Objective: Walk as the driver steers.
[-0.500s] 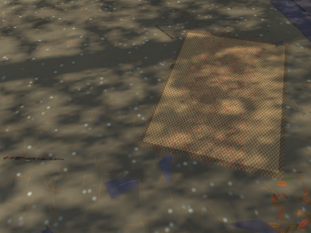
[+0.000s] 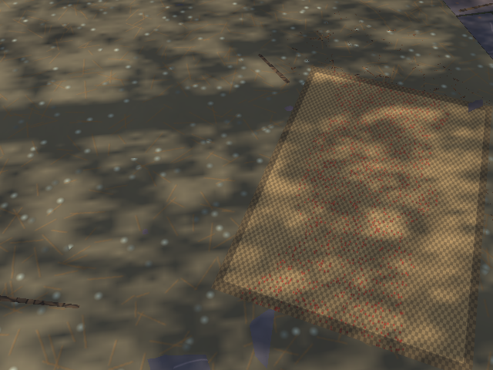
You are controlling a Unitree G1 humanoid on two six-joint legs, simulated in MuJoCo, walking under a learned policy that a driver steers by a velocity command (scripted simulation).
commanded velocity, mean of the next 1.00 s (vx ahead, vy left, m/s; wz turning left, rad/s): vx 0.50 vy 0.00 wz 0.25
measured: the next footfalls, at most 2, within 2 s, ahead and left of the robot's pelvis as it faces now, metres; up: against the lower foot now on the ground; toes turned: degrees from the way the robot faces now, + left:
right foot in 0.52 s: +0.45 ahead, -0.12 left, +0.00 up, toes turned +0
left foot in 1.06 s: +0.67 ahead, +0.12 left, +0.00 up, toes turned +27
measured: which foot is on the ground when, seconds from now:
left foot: down 0.00-0.52, up 0.54-1.00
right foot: up 0.00-0.50, down 0.52-1.00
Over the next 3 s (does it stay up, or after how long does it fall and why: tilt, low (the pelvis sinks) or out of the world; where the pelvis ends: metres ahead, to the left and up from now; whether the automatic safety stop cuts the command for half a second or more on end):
stays up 1.28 0.24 0.03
